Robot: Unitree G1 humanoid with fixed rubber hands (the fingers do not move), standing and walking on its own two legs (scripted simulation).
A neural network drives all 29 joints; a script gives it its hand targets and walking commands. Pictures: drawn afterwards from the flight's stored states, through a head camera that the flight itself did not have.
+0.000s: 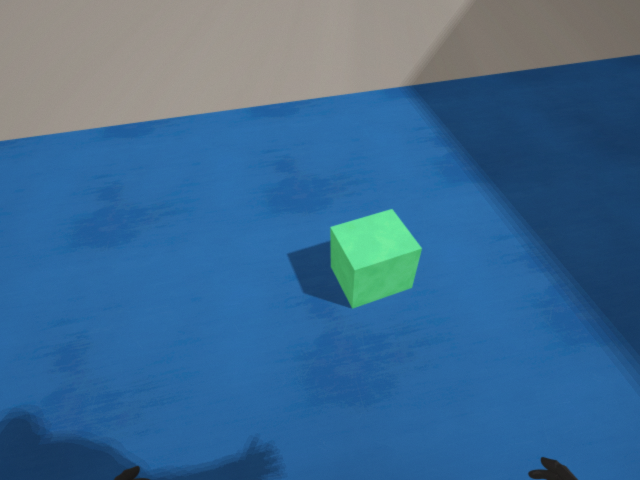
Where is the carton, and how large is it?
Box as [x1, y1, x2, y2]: [330, 209, 421, 308]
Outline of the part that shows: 392,209 330,227 331,267 352,308 411,287 421,248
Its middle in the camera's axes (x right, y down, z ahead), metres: +0.20 +0.09 +1.45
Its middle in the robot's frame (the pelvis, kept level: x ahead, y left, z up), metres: +0.98 -0.18 -0.65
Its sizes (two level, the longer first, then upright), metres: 0.254 0.216 0.234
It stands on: the floor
